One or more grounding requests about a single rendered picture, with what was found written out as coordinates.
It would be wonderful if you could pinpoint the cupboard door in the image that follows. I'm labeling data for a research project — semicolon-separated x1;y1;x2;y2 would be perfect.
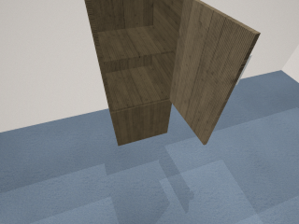
169;0;261;145

